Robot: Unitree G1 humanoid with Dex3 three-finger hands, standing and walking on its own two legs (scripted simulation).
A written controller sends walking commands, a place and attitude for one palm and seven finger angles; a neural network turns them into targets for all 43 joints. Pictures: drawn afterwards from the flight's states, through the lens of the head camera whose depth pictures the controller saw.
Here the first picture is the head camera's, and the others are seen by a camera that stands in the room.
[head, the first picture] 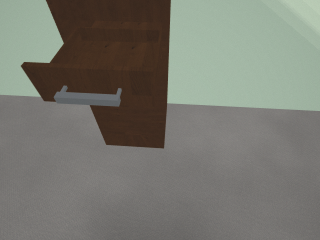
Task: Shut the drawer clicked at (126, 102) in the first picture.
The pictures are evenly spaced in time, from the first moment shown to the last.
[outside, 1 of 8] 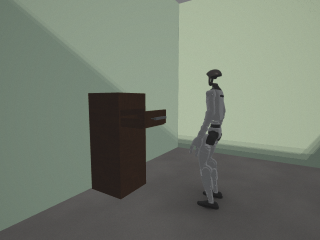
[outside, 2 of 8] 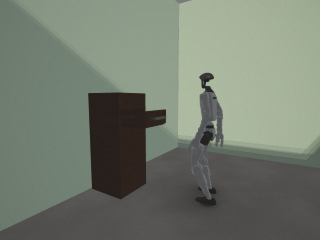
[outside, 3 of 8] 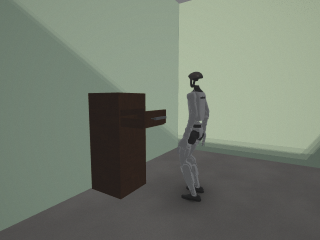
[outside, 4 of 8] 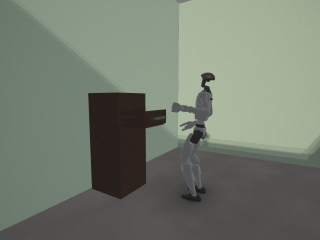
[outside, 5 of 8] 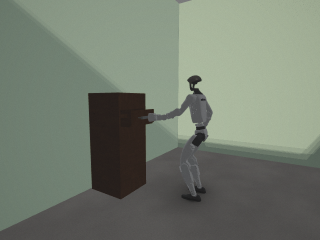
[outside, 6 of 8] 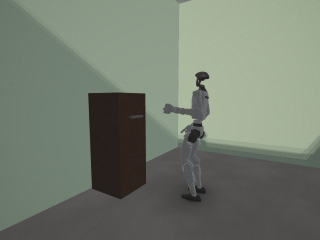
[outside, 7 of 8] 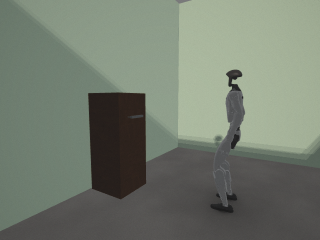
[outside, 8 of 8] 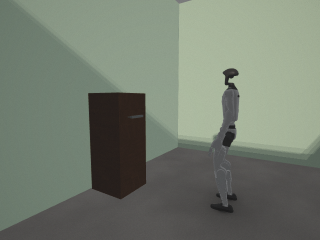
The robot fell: no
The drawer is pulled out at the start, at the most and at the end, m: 0.29 0.29 0.00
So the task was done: yes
